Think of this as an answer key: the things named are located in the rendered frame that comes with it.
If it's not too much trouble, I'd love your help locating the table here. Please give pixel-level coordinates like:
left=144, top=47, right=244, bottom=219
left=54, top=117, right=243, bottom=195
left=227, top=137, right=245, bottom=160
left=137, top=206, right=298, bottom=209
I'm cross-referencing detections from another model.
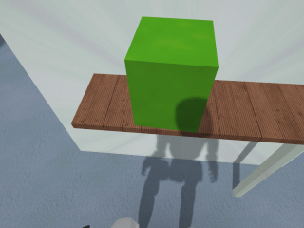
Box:
left=71, top=73, right=304, bottom=198

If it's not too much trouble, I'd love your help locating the robot left thigh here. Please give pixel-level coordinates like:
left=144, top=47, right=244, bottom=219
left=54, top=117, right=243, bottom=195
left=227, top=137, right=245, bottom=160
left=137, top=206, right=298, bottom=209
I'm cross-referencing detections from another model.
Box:
left=111, top=218, right=140, bottom=228

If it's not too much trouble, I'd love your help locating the carton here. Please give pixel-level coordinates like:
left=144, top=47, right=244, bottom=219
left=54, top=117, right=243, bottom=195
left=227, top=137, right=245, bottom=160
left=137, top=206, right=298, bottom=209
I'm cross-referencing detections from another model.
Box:
left=124, top=16, right=219, bottom=133

